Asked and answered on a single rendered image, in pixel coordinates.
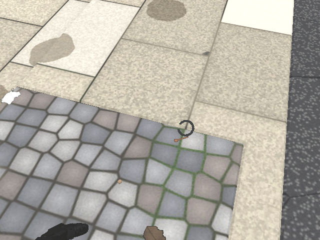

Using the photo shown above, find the left robot hand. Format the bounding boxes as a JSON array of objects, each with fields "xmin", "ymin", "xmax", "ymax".
[{"xmin": 35, "ymin": 223, "xmax": 89, "ymax": 240}]

